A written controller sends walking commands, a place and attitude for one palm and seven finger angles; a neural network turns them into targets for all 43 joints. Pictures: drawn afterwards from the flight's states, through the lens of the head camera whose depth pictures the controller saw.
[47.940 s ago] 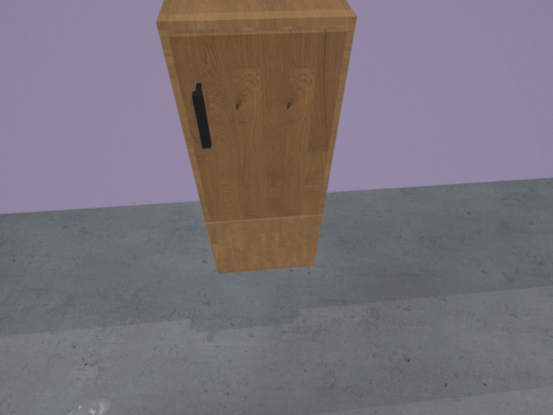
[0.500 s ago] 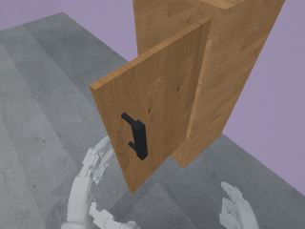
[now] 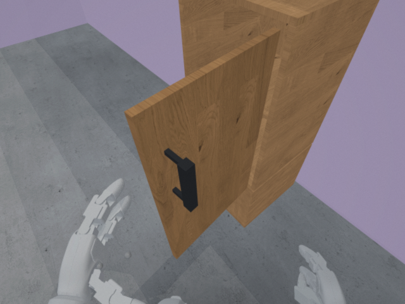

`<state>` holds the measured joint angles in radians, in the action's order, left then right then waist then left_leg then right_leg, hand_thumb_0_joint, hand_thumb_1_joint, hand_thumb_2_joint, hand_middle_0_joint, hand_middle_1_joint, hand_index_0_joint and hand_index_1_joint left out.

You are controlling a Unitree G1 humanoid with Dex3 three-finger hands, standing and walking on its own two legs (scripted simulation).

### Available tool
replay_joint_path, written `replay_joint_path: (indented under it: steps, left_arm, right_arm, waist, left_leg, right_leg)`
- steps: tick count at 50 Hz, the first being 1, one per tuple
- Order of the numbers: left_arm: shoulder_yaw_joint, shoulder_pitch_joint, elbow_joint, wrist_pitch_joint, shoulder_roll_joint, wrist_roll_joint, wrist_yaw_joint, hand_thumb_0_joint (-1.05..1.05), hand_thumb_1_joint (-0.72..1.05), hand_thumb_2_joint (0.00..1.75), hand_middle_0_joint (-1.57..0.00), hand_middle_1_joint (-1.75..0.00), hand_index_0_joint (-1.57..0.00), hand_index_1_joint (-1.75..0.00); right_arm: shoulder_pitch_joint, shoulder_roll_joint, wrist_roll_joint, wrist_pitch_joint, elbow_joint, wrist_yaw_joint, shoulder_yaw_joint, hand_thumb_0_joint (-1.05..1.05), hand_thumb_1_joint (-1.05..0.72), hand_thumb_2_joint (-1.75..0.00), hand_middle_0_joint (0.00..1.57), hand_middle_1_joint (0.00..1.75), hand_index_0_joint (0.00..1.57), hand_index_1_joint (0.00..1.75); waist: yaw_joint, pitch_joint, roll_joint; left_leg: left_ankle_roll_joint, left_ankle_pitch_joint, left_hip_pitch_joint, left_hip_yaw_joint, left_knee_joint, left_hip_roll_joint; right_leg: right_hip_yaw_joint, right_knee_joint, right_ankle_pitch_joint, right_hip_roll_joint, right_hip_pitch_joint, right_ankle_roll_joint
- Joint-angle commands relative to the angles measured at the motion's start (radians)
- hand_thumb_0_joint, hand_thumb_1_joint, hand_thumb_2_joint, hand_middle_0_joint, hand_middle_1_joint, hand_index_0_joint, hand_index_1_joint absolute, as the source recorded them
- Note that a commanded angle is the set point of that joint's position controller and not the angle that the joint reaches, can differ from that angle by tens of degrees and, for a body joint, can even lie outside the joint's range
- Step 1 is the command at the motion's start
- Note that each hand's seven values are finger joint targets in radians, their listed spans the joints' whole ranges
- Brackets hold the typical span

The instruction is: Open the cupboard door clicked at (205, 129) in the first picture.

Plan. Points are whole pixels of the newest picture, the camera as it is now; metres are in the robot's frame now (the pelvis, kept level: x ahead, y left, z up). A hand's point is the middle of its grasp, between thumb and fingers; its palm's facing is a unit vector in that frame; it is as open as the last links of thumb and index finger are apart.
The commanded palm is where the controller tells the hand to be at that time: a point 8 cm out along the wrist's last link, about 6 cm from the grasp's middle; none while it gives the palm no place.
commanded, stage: draw the hand back to the body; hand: left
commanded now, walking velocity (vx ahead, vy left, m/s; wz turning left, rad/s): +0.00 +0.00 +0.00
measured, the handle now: (181, 181) +0.33 +0.06 +0.09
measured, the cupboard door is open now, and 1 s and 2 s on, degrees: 96 96 96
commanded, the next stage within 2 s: step back with the hand held close in 1.38 s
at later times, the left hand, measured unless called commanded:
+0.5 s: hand (60, 238) +0.19 +0.21 +0.15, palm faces +0.18 -0.94 -0.29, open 14.9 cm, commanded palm +0.15 +0.26 +0.18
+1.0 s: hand out of the picture +0.22 +0.28 +0.22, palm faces +0.41 -0.82 -0.40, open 9.1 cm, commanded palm +0.17 +0.33 +0.24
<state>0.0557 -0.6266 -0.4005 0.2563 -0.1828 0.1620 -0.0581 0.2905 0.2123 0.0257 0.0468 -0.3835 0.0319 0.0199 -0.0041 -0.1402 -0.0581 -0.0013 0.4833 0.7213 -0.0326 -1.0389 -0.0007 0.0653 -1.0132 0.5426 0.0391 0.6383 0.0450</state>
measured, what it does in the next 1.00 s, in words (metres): rises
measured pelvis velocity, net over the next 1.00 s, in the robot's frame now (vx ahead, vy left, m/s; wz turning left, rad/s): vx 0.03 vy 0.03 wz -0.03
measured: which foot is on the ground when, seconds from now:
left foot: down 0.00-1.00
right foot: down 0.00-1.00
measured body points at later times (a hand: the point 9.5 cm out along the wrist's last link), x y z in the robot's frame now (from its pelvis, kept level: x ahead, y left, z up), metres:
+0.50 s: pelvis +0.01 +0.02 +0.04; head +0.00 +0.02 +0.49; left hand +0.17 +0.26 +0.17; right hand +0.20 -0.19 -0.03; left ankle +0.02 +0.12 -0.67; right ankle -0.02 -0.09 -0.67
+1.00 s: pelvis +0.03 +0.03 +0.07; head +0.01 +0.02 +0.52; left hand +0.19 +0.33 +0.24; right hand +0.21 -0.19 -0.01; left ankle +0.02 +0.12 -0.67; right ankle -0.02 -0.09 -0.67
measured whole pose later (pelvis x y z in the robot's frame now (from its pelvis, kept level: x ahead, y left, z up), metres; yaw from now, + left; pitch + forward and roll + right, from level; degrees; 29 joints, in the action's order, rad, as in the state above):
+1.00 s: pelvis +0.03 +0.03 +0.07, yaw -1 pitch -2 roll -1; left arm -0.32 -0.50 -0.45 0.04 -0.36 0.07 0.12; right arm 0.20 0.22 0.00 0.08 -0.59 0.08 0.04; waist -0.07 -0.01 -0.05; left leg -0.04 0.27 0.17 0.02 -0.48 0.03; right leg 0.00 -0.43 0.30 0.01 0.09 0.00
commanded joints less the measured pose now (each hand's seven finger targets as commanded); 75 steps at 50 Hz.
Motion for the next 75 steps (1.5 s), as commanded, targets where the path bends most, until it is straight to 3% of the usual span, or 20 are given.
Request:
replay_joint_path:
  steps: [1, 10, 15, 16, 17, 19, 28, 31, 36, 38, 41, 46, 50, 54, 57, 62, 68, 72, 74, 75]
  left_arm:
    - [-0.103, -0.004, -0.231, 0.037, -0.078, 0.048, -0.03, 0.0, -0.5, 0.3, -0.15, -0.3, -0.15, -0.3]
    - [-0.175, 0.021, -0.27, -0.019, -0.119, 0.1, -0.091, 0.0, -0.5, 0.3, -0.15, -0.3, -0.15, -0.3]
    - [-0.224, 0.034, -0.29, -0.057, -0.151, 0.122, -0.106, 0.0, -0.32, 0.37, -0.16, -0.3, -0.16, -0.3]
    - [-0.253, 0.057, -0.37, -0.083, -0.297, -0.027, 0.016, 0.0, -0.29, 0.39, -0.16, -0.3, -0.16, -0.3]
    - [-0.221, 0.004, -0.342, -0.112, -0.215, -0.039, 0.068, 0.0, -0.26, 0.4, -0.16, -0.3, -0.16, -0.3]
    - [-0.183, -0.013, -0.309, -0.15, -0.172, -0.075, 0.118, 0.0, -0.18, 0.43, -0.16, -0.3, -0.16, -0.3]
    - [-0.288, 0.082, -0.304, -0.165, -0.263, -0.114, 0.193, 0.0, 0.13, 0.57, -0.17, -0.3, -0.17, -0.3]
    - [-0.297, 0.077, -0.302, -0.163, -0.248, -0.111, 0.192, 0.0, 0.23, 0.62, -0.18, -0.3, -0.18, -0.3]
    - [-0.359, 0.103, -0.3, -0.155, -0.279, -0.109, 0.194, 0.0, 0.41, 0.69, -0.18, -0.3, -0.18, -0.3]
    - [-0.387, 0.109, -0.284, -0.153, -0.294, -0.108, 0.194, 0.0, 0.48, 0.72, -0.19, -0.3, -0.19, -0.3]
    - [-0.416, 0.141, -0.295, -0.149, -0.302, -0.104, 0.193, 0.0, 0.58, 0.76, -0.19, -0.3, -0.19, -0.3]
    - [-0.482, 0.198, -0.257, -0.146, -0.332, -0.093, 0.194, 0.0, 0.76, 0.84, -0.19, -0.3, -0.19, -0.3]
    - [-0.528, 0.247, -0.248, -0.136, -0.361, -0.088, 0.197, 0.0, 0.9, 0.9, -0.2, -0.3, -0.2, -0.3]
    - [-0.473, 0.195, -0.196, -0.143, -0.304, -0.083, 0.186, 0.0, 0.9, 0.9, -0.2, -0.3, -0.2, -0.3]
    - [-0.496, 0.213, -0.207, -0.139, -0.335, -0.084, 0.186, 0.0, 0.9, 0.9, -0.2, -0.3, -0.2, -0.3]
    - [-0.517, 0.235, -0.246, -0.127, -0.361, -0.086, 0.191, 0.0, 0.9, 0.9, -0.2, -0.3, -0.2, -0.3]
    - [-0.508, 0.215, -0.192, -0.129, -0.344, -0.08, 0.188, 0.0, 0.9, 0.9, -0.2, -0.3, -0.2, -0.3]
    - [-0.509, 0.23, -0.208, -0.118, -0.349, -0.081, 0.186, 0.0, 0.9, 0.9, -0.2, -0.3, -0.2, -0.3]
    - [-0.505, 0.224, -0.191, -0.119, -0.344, -0.078, 0.184, 0.0, 0.9, 0.9, -0.2, -0.3, -0.2, -0.3]
    - [-0.516, 0.28, -0.222, -0.114, -0.365, -0.079, 0.187, 0.0, 0.9, 0.9, -0.2, -0.3, -0.2, -0.3]
  right_arm:
    - [-0.091, 0.102, 0.015, 0.068, 0.175, 0.021, -0.034, 0.0, -0.9, -0.9, 0.2, 0.3, 0.2, 0.3]
    - [-0.094, 0.111, 0.024, 0.099, 0.159, 0.032, -0.025, 0.0, -0.9, -0.9, 0.2, 0.3, 0.2, 0.3]
    - [-0.1, 0.116, 0.029, 0.119, 0.144, 0.036, -0.023, 0.0, -0.9, -0.9, 0.2, 0.3, 0.2, 0.3]
    - [-0.101, 0.104, 0.015, 0.102, 0.15, 0.066, -0.024, 0.0, -0.9, -0.9, 0.2, 0.3, 0.2, 0.3]
    - [-0.095, 0.087, 0.008, 0.094, 0.142, 0.076, -0.016, 0.0, -0.9, -0.9, 0.2, 0.3, 0.2, 0.3]
    - [-0.098, 0.086, 0.006, 0.08, 0.118, 0.078, -0.009, 0.0, -0.9, -0.9, 0.2, 0.3, 0.2, 0.3]
    - [-0.154, 0.103, -0.01, 0.086, 0.055, 0.09, 0.003, 0.0, -0.9, -0.9, 0.2, 0.3, 0.2, 0.3]
    - [-0.163, 0.102, -0.012, 0.094, 0.032, 0.082, 0.005, 0.0, -0.9, -0.9, 0.2, 0.3, 0.2, 0.3]
    - [-0.175, 0.11, -0.016, 0.103, -0.002, 0.067, -0.003, 0.0, -0.9, -0.9, 0.2, 0.3, 0.2, 0.3]
    - [-0.182, 0.115, -0.016, 0.101, -0.012, 0.063, -0.009, 0.0, -0.9, -0.9, 0.2, 0.3, 0.2, 0.3]
    - [-0.183, 0.115, -0.018, 0.099, -0.023, 0.057, -0.014, 0.0, -0.9, -0.9, 0.2, 0.3, 0.2, 0.3]
    - [-0.198, 0.118, -0.016, 0.081, -0.039, 0.055, -0.023, 0.0, -0.9, -0.9, 0.2, 0.3, 0.2, 0.3]
    - [-0.211, 0.117, -0.015, 0.078, -0.054, 0.056, -0.026, 0.0, -0.9, -0.9, 0.2, 0.3, 0.2, 0.3]
    - [-0.212, 0.123, -0.017, 0.076, -0.058, 0.049, -0.032, 0.0, -0.9, -0.9, 0.2, 0.3, 0.2, 0.3]
    - [-0.219, 0.123, -0.019, 0.07, -0.058, 0.051, -0.037, 0.0, -0.9, -0.9, 0.2, 0.3, 0.2, 0.3]
    - [-0.227, 0.112, -0.019, 0.077, -0.066, 0.056, -0.034, 0.0, -0.9, -0.9, 0.2, 0.3, 0.2, 0.3]
    - [-0.233, 0.112, -0.017, 0.078, -0.074, 0.06, -0.037, 0.0, -0.9, -0.9, 0.2, 0.3, 0.2, 0.3]
    - [-0.236, 0.111, -0.018, 0.081, -0.078, 0.058, -0.039, 0.0, -0.9, -0.9, 0.2, 0.3, 0.2, 0.3]
    - [-0.24, 0.112, -0.019, 0.08, -0.077, 0.061, -0.039, 0.0, -0.9, -0.9, 0.2, 0.3, 0.2, 0.3]
    - [-0.244, 0.114, -0.017, 0.082, -0.079, 0.062, -0.04, 0.0, -0.9, -0.9, 0.2, 0.3, 0.2, 0.3]
  waist:
    - [0.003, -0.084, 0.077]
    - [-0.009, -0.053, 0.024]
    - [-0.017, -0.062, 0.021]
    - [-0.061, -0.047, 0.021]
    - [-0.038, -0.021, 0.022]
    - [-0.027, 0.029, 0.011]
    - [-0.042, 0.037, 0.01]
    - [-0.044, 0.047, -0.004]
    - [-0.053, 0.043, -0.026]
    - [-0.057, 0.042, 0.008]
    - [-0.055, 0.042, -0.022]
    - [-0.056, 0.066, -0.001]
    - [-0.059, 0.064, -0.049]
    - [-0.056, 0.074, 0.0]
    - [-0.06, 0.064, 0.034]
    - [-0.062, 0.056, -0.025]
    - [-0.062, 0.097, 0.018]
    - [-0.061, 0.086, -0.001]
    - [-0.061, 0.098, 0.036]
    - [-0.059, 0.086, 0.015]
  left_leg:
    - [-0.031, -0.182, -0.126, 0.005, 0.155, 0.017]
    - [-0.032, -0.226, -0.209, -0.008, 0.23, 0.013]
    - [-0.03, -0.245, -0.246, -0.016, 0.262, 0.008]
    - [-0.029, -0.243, -0.262, -0.006, 0.301, -0.007]
    - [-0.029, -0.238, -0.293, 0.004, 0.309, -0.003]
    - [-0.031, -0.248, -0.328, 0.005, 0.331, -0.009]
    - [-0.027, -0.301, -0.469, -0.016, 0.499, -0.025]
    - [-0.02, -0.367, -0.509, -0.021, 0.54, -0.031]
    - [-0.004, -0.478, -0.565, -0.02, 0.589, -0.04]
    - [-0.001, -0.511, -0.578, -0.019, 0.602, -0.044]
    - [0.006, -0.551, -0.603, -0.011, 0.615, -0.044]
    - [-0.001, -0.516, -0.611, 0.004, 0.637, -0.041]
    - [-0.005, -0.489, -0.625, 0.013, 0.649, -0.035]
    - [-0.014, -0.516, -0.633, 0.023, 0.65, -0.032]
    - [-0.024, -0.491, -0.637, 0.034, 0.646, -0.025]
    - [-0.023, -0.501, -0.655, 0.042, 0.638, -0.017]
    - [-0.028, -0.479, -0.645, 0.049, 0.642, -0.016]
    - [-0.031, -0.465, -0.661, 0.052, 0.643, -0.013]
    - [-0.033, -0.454, -0.655, 0.05, 0.646, -0.013]
    - [-0.034, -0.449, -0.662, 0.052, 0.643, -0.012]
  right_leg:
    - [-0.087, 0.263, -0.291, -0.03, -0.093, -0.048]
    - [-0.026, 0.279, -0.307, -0.01, -0.114, -0.034]
    - [-0.008, 0.294, -0.318, -0.005, -0.139, -0.032]
    - [-0.082, 0.371, -0.312, -0.032, -0.155, -0.014]
    - [-0.082, 0.401, -0.3, -0.04, -0.156, -0.015]
    - [-0.066, 0.425, -0.299, -0.04, -0.167, -0.018]
    - [-0.039, 0.513, -0.328, -0.039, -0.33, -0.017]
    - [-0.033, 0.533, -0.367, -0.036, -0.369, -0.019]
    - [-0.031, 0.567, -0.423, -0.036, -0.435, -0.018]
    - [-0.029, 0.581, -0.446, -0.032, -0.463, -0.018]
    - [-0.034, 0.597, -0.472, -0.032, -0.475, -0.02]
    - [-0.039, 0.63, -0.478, -0.03, -0.496, -0.021]
    - [-0.046, 0.649, -0.477, -0.031, -0.512, -0.019]
    - [-0.045, 0.657, -0.514, -0.035, -0.52, -0.025]
    - [-0.052, 0.669, -0.522, -0.034, -0.524, -0.028]
    - [-0.061, 0.677, -0.544, -0.038, -0.53, -0.026]
    - [-0.063, 0.692, -0.535, -0.04, -0.524, -0.029]
    - [-0.069, 0.702, -0.525, -0.04, -0.517, -0.033]
    - [-0.071, 0.708, -0.517, -0.04, -0.515, -0.034]
    - [-0.079, 0.714, -0.511, -0.041, -0.516, -0.034]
